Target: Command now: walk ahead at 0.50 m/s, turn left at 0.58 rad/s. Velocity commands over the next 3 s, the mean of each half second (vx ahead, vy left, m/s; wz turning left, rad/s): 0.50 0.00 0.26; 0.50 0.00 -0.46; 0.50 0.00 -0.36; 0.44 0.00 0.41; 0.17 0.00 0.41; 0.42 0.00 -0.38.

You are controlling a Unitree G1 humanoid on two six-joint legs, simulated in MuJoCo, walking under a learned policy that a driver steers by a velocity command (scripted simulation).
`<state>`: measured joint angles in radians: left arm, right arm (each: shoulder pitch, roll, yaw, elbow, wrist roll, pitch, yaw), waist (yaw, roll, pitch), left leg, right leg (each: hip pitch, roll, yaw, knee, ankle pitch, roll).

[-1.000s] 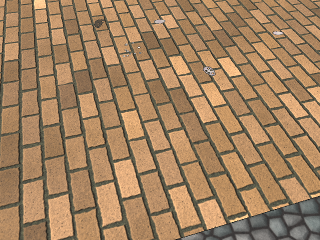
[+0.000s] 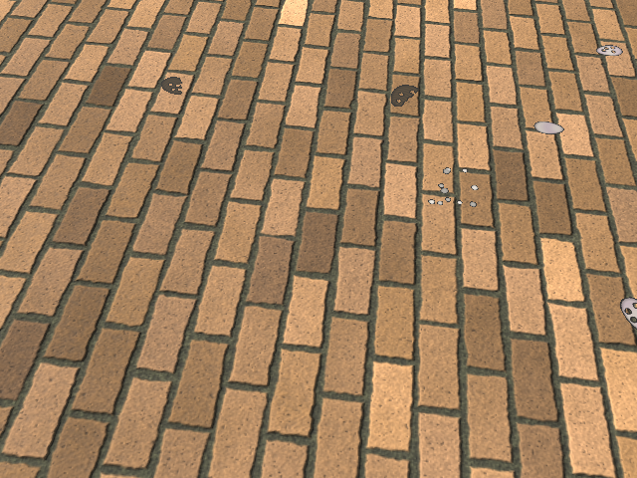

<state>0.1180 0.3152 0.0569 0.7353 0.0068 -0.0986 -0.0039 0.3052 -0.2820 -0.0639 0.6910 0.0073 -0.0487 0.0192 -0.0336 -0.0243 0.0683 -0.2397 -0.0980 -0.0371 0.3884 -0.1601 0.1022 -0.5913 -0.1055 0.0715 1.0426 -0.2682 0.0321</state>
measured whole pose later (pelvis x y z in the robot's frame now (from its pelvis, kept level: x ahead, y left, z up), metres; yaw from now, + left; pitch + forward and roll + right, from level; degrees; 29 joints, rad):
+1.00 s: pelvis +0.54 -0.01 +0.00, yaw -11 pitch +1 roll +2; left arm 0.20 0.33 0.07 0.69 -0.02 -0.02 -0.01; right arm 0.31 -0.27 -0.07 0.78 -0.01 -0.09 0.00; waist -0.05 -0.06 0.03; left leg -0.09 -0.03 0.10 0.28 -0.21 0.03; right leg -0.66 -0.09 0.06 0.99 -0.19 0.02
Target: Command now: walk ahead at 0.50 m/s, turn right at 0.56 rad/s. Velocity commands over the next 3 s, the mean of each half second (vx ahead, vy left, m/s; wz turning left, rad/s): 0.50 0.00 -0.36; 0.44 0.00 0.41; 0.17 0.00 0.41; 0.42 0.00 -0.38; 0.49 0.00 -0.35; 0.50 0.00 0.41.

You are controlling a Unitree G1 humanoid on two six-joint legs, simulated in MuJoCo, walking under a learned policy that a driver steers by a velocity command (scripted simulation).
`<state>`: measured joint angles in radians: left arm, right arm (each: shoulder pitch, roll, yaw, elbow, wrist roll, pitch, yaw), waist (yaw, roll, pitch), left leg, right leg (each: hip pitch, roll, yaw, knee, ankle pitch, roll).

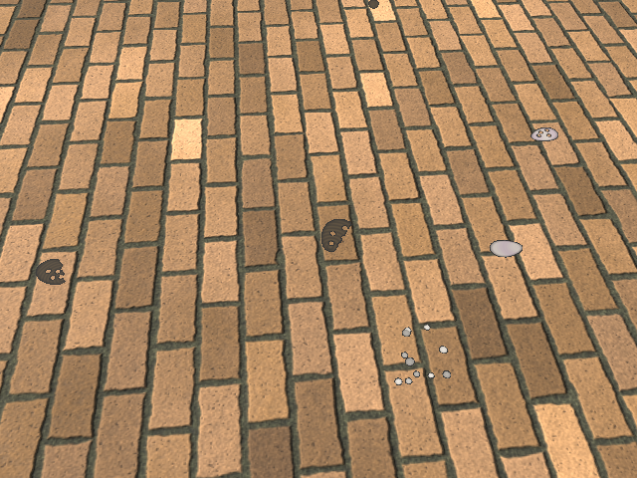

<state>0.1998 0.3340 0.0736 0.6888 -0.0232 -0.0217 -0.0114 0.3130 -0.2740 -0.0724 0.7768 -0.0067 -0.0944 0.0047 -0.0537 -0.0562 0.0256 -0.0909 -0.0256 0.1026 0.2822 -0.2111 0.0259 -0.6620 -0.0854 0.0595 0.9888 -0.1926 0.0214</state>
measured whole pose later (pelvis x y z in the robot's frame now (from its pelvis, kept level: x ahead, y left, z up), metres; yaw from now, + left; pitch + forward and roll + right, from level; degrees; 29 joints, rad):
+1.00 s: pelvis +0.56 -0.06 +0.00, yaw +6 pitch +2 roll +0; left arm 0.14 0.31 0.04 0.68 0.01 -0.08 0.01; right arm 0.25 -0.30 -0.06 0.68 0.00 -0.04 0.01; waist -0.02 -0.02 0.07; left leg -0.29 -0.11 -0.06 0.41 -0.15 0.10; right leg -0.62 -0.06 0.08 1.03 -0.34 0.06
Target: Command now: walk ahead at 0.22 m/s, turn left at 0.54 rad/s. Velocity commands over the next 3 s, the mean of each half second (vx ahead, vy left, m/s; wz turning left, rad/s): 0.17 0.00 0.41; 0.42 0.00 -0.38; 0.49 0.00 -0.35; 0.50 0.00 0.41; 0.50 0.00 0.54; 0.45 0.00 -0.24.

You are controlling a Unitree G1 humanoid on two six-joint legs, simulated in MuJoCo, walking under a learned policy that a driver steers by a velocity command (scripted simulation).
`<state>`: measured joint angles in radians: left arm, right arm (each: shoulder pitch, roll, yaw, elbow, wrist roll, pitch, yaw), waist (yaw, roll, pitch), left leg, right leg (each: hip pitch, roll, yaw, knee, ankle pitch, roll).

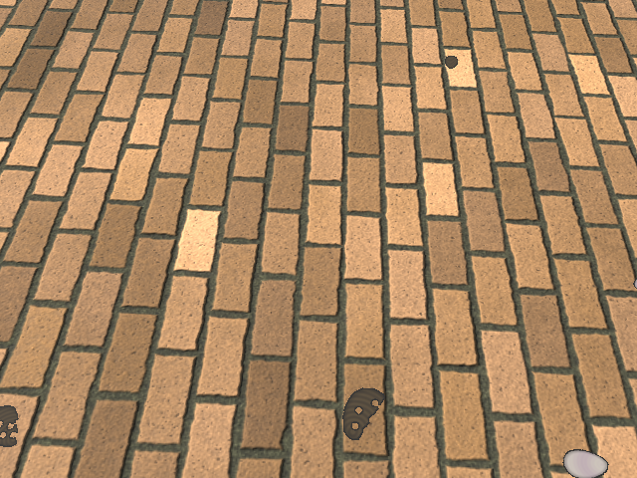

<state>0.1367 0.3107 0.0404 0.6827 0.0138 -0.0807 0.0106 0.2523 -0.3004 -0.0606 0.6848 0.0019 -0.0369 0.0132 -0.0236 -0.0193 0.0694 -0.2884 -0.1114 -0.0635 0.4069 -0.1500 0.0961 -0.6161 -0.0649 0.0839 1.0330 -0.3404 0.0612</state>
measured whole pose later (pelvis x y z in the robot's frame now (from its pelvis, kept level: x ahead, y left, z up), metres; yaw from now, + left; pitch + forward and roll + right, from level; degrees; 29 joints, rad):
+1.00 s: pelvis +0.35 -0.06 -0.03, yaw -4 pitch +2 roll +1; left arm 0.07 0.29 0.06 0.61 -0.03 -0.03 -0.06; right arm 0.40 -0.30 -0.07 0.83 0.01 -0.05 -0.02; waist -0.06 -0.01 0.04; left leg 0.04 0.13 0.19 0.63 -0.50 -0.06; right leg -0.55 0.01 -0.05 0.65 -0.13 -0.10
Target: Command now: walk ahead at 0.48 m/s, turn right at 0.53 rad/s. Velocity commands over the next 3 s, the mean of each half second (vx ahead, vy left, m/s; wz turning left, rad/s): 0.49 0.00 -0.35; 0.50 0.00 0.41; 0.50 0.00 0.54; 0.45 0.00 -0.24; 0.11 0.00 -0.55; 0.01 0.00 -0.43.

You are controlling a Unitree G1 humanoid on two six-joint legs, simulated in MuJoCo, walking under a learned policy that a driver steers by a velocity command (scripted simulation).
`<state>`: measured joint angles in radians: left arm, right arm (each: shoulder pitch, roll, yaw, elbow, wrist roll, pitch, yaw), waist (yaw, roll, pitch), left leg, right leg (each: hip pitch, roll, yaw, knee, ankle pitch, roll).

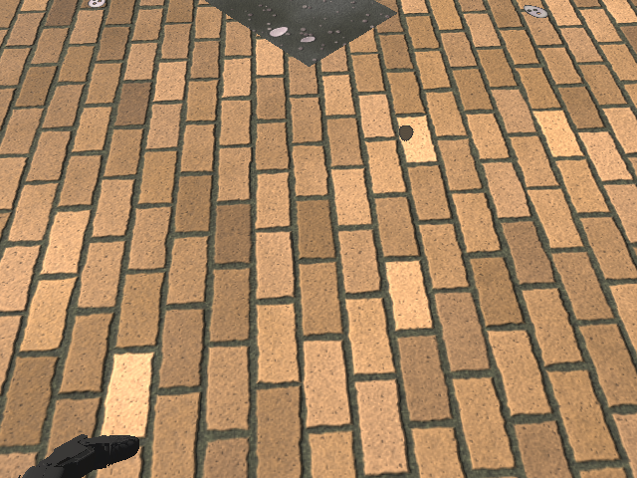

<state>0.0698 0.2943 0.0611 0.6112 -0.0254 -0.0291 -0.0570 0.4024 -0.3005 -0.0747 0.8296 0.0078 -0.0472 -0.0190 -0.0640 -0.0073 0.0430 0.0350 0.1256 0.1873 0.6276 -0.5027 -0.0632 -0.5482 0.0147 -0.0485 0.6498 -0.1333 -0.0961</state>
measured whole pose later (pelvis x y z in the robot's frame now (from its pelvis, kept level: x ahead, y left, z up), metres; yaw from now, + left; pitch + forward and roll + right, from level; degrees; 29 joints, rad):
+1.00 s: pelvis +0.57 -0.03 +0.02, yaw +6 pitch +2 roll -1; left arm 0.01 0.26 0.04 0.65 0.01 -0.12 -0.02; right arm 0.44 -0.30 -0.07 0.77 0.02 -0.02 -0.02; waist -0.09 0.01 0.01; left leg -0.08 -0.09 -0.25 0.57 -0.46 0.06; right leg -0.43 0.05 0.06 0.46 -0.06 -0.01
